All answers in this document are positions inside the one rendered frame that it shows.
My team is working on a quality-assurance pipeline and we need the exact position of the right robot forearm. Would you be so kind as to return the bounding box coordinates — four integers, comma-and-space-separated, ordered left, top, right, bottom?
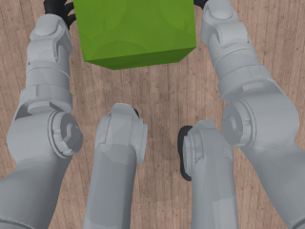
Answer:
199, 0, 299, 128

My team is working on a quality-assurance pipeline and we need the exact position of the right robot hand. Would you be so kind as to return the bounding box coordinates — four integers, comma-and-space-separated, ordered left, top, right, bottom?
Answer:
193, 0, 209, 10

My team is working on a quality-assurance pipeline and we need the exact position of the left robot hand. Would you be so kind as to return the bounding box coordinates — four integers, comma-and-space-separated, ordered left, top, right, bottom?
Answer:
43, 0, 76, 30

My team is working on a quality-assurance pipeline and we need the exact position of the robot right foot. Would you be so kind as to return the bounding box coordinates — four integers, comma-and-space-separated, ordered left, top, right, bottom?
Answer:
177, 125, 193, 181

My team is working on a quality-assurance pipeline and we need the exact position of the left robot forearm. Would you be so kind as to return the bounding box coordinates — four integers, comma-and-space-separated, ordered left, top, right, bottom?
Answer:
7, 13, 73, 152

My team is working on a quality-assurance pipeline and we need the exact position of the robot right shin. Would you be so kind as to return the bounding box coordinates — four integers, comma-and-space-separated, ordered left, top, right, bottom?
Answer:
187, 119, 234, 176

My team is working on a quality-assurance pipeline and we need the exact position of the robot right upper arm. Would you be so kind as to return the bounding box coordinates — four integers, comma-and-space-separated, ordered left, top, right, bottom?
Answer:
220, 93, 305, 229

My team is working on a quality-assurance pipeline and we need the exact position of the carton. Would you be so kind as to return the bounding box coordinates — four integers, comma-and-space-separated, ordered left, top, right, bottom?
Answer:
72, 0, 197, 71

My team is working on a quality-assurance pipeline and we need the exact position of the robot left upper arm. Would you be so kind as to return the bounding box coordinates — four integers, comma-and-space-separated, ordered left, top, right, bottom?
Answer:
0, 110, 84, 229

